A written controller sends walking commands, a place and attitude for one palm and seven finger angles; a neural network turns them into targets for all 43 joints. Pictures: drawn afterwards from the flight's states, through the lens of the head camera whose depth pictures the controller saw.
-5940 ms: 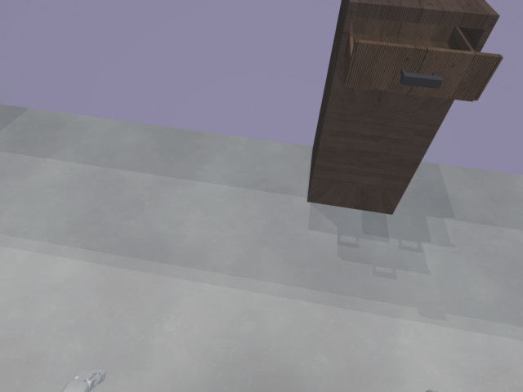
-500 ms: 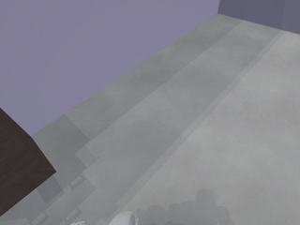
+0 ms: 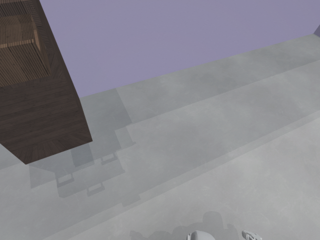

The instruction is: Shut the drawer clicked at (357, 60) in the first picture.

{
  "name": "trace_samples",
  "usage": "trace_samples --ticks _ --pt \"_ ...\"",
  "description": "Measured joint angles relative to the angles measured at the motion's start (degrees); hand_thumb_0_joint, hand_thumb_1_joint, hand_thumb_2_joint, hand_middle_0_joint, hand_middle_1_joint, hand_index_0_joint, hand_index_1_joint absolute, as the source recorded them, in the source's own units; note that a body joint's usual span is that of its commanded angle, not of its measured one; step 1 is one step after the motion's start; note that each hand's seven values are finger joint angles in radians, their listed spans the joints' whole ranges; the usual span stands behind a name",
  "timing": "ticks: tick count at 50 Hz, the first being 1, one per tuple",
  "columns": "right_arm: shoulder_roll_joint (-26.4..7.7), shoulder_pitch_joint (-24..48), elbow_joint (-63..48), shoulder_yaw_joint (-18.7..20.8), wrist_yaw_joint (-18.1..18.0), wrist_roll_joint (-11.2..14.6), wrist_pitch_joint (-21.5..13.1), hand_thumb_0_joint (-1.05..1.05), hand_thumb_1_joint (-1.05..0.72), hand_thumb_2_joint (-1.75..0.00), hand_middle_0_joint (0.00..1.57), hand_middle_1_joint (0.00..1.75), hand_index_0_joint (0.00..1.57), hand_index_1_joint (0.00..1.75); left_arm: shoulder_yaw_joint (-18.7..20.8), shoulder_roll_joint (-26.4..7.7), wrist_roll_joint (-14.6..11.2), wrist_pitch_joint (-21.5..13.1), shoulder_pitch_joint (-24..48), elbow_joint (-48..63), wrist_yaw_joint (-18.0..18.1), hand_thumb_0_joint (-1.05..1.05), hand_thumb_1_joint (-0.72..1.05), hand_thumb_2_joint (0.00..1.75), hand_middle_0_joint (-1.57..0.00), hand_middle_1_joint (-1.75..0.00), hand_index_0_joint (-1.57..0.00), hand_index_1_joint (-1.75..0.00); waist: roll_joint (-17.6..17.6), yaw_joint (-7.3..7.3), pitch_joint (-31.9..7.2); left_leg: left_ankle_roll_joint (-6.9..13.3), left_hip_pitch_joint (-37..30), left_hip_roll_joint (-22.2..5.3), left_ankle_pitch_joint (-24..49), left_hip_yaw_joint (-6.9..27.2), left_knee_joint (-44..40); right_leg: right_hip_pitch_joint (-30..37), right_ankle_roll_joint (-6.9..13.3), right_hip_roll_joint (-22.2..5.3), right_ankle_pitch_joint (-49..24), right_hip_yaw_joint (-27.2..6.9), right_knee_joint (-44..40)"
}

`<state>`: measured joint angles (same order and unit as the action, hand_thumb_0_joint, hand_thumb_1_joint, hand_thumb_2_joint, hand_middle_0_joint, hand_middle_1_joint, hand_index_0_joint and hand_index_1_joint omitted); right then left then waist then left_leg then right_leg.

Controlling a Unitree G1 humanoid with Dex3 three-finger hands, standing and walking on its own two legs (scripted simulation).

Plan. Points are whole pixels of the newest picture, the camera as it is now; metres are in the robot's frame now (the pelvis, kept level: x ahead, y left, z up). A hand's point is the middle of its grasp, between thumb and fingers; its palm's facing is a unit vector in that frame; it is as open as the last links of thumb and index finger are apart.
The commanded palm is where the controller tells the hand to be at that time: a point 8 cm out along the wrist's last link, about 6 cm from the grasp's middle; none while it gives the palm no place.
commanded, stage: turn to face it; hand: left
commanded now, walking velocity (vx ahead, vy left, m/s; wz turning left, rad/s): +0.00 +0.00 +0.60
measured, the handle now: out of the picture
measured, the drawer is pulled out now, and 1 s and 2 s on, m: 0.19 0.19 0.19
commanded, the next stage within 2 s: take the last steps up to it in 0.78 s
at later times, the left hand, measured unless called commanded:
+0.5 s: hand out of the picture +0.01 +0.16 -0.14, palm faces +0.32 -0.90 -0.28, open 7.4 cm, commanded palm none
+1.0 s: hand out of the picture -0.09 +0.19 -0.16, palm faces +0.50 -0.83 -0.24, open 7.4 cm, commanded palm none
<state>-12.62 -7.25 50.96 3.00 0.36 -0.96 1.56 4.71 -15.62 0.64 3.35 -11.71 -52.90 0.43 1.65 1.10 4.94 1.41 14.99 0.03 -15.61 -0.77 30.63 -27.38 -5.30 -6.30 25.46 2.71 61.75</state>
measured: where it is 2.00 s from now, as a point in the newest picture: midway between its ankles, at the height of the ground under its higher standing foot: outside the picture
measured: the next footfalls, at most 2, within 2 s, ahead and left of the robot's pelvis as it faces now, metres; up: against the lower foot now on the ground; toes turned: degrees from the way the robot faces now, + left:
right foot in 0.22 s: +0.06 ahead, -0.14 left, +0.00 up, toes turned +5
left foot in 0.66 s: -0.04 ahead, +0.10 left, +0.00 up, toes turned +29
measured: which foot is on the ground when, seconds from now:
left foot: down 0.00-0.22, up 0.24-0.64, down 0.66-1.00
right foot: up 0.00-0.20, down 0.22-0.66, up 0.68-1.00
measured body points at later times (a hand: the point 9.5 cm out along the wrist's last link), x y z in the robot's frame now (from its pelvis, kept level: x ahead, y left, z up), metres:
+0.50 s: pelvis -0.01 -0.05 +0.01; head +0.02 -0.07 +0.45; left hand -0.01 +0.21 -0.12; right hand +0.12 -0.29 -0.15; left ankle -0.07 +0.10 -0.66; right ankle +0.02 -0.15 -0.74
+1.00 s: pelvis -0.03 -0.02 +0.00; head -0.02 -0.01 +0.45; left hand -0.11 +0.23 -0.14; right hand +0.15 -0.18 -0.14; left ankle -0.07 +0.08 -0.74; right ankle +0.02 -0.14 -0.70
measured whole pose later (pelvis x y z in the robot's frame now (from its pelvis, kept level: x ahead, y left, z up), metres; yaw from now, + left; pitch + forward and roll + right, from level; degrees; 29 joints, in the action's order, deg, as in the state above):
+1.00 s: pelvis -0.03 -0.02 +0.00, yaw +27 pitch -1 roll +0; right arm -9.9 -10.1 54.7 1.7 -0.2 -1.2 1.1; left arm 3.3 -12.4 0.8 2.6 -13.4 -56.3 0.4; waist -0.1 0.7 2.2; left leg 1.8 12.4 0.5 -13.5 -1.8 26.4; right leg -20.4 -3.5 -4.2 26.5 3.2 48.6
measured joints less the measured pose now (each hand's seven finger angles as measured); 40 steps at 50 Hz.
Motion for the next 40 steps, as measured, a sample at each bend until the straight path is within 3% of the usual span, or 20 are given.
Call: trace_samples --ticks 7,10,11,12,14,17,20,25,30,33,34,36,40 --pt "-0.31 -2.26 0.72 0.55 0.28 -0.36 0.83 0.00 -0.90 -0.89 0.20 0.30 0.20 0.30 -0.62 1.68 -0.24 -0.80 3.76 2.97 0.10 0.00 0.90 0.89 -0.20 -0.30 -0.20 -0.30 -2.12 -1.89 -0.76 -1.07 1.12 1.44 1.51 4.53 -0.52 4.09 0.29 2.59 -0.70 -1.84 -13.56" --pt "-0.74 -3.36 0.85 1.08 0.35 -0.22 1.28 0.00 -0.90 -0.89 0.20 0.30 0.20 0.30 -1.16 2.46 -0.48 -1.77 4.30 4.07 0.14 0.00 0.90 0.89 -0.20 -0.30 -0.20 -0.30 -3.14 -2.50 -1.18 -2.25 2.89 2.18 0.92 6.48 1.75 9.07 0.74 4.14 -5.26 -1.18 -24.25" --pt "-1.16 -3.77 0.87 1.36 0.38 0.01 1.40 0.00 -0.90 -0.89 0.20 0.30 0.20 0.30 -1.34 2.94 -0.36 -2.35 4.28 4.31 0.22 0.00 0.90 0.89 -0.20 -0.30 -0.20 -0.30 -3.97 -2.52 -1.31 -2.71 3.90 2.23 0.26 7.31 3.50 10.46 2.88 4.59 -7.52 -0.43 -27.43" --pt "-1.61 -3.90 1.12 1.78 0.31 0.16 1.62 0.00 -0.90 -0.89 0.20 0.30 0.20 0.30 -1.66 3.60 -0.07 -2.81 4.31 4.39 0.32 0.00 0.90 0.89 -0.20 -0.30 -0.20 -0.30 -4.94 -2.61 -1.07 -3.04 5.36 2.30 -3.93 7.65 7.32 10.59 4.74 4.76 -8.03 0.47 -27.28" --pt "-2.21 -4.51 1.53 2.36 0.28 0.06 2.26 0.00 -0.90 -0.89 0.20 0.30 0.20 0.30 -2.43 4.53 0.16 -3.17 3.69 4.56 0.45 0.00 0.90 0.89 -0.20 -0.30 -0.20 -0.30 -5.36 -2.86 -1.11 -3.28 9.31 3.11 -10.72 6.23 19.15 11.27 6.32 3.59 -7.55 2.09 -27.02" --pt "-2.84 -5.18 2.31 2.84 0.85 -0.23 2.91 0.00 -0.90 -0.89 0.20 0.30 0.20 0.30 -2.78 5.43 0.18 -2.92 2.10 4.16 0.67 0.00 0.90 0.89 -0.21 -0.30 -0.21 -0.30 -5.10 -2.81 -1.45 -4.10 13.28 1.95 -9.17 3.18 33.31 13.55 6.45 1.98 -8.17 3.93 -29.62" --pt "-2.94 -5.62 2.74 2.96 1.34 -0.23 3.12 0.00 -0.90 -0.89 0.20 0.30 0.20 0.30 -2.93 5.62 0.30 -2.74 0.84 3.32 0.75 0.00 0.90 0.89 -0.21 -0.30 -0.21 -0.30 -4.44 -3.05 -1.55 -5.09 14.27 -0.24 -6.04 1.70 37.53 15.18 6.35 0.77 -9.01 6.03 -31.69" --pt "-2.56 -5.19 3.65 2.63 1.48 -0.13 3.73 0.00 -0.91 -0.89 0.20 0.30 0.20 0.30 -2.89 5.32 0.61 -2.79 -0.73 2.14 0.72 0.00 0.90 0.89 -0.21 -0.30 -0.21 -0.30 -2.96 -2.15 -1.02 -5.88 11.55 -2.80 -6.67 0.23 30.68 16.05 6.05 -0.94 -9.14 9.42 -32.55" --pt "-1.81 -2.80 3.54 1.69 1.20 0.29 3.07 0.00 -0.91 -0.89 0.19 0.30 0.19 0.30 -2.27 4.02 1.00 -2.70 -2.42 0.52 0.60 0.00 0.90 0.89 -0.21 -0.30 -0.21 -0.30 -1.16 -0.18 -0.06 -5.13 6.02 -3.00 -9.33 -2.48 16.92 14.82 4.92 -2.74 -8.27 11.70 -30.35" --pt "-1.50 -1.75 2.47 1.00 1.05 0.40 1.63 0.00 -0.91 -0.89 0.19 0.30 0.19 0.30 -1.60 2.84 0.66 -2.24 -3.95 -0.72 0.55 0.00 0.90 0.89 -0.21 -0.30 -0.21 -0.30 -0.50 0.46 -0.39 -4.00 0.65 -2.45 -2.59 -4.02 4.53 13.07 3.50 -3.80 -6.40 12.93 -26.35" --pt "-1.21 -1.38 2.22 0.93 0.95 0.32 0.91 0.00 -0.91 -0.89 0.19 0.30 0.19 0.30 -1.33 2.24 0.36 -1.83 -4.31 -1.19 0.52 0.00 0.90 0.89 -0.21 -0.30 -0.21 -0.30 0.02 0.43 -0.58 -1.97 0.28 -1.99 -2.42 -4.06 3.14 11.60 2.92 -4.23 -5.11 12.16 -23.31" --pt "-0.01 -0.61 1.95 0.30 0.65 0.21 0.13 0.00 -0.91 -0.89 0.20 0.30 0.19 0.30 -0.89 0.95 0.15 -0.40 -4.10 -2.37 0.82 0.00 0.90 0.89 -0.21 -0.30 -0.21 -0.30 1.62 0.88 -0.16 -0.12 0.87 -1.09 -3.45 -4.03 4.86 8.11 2.19 -3.26 2.86 6.90 -14.48" --pt "1.42 -0.63 1.95 -0.79 -0.46 -0.03 -0.34 0.00 -0.90 -0.89 0.20 0.30 0.20 0.30 -0.55 0.51 0.16 0.55 -3.49 -4.02 0.70 0.00 0.90 0.89 -0.20 -0.30 -0.20 -0.30 1.19 0.97 -0.92 0.30 -0.82 -0.98 -1.57 -2.93 1.30 3.15 1.72 -0.39 2.23 2.00 -1.76"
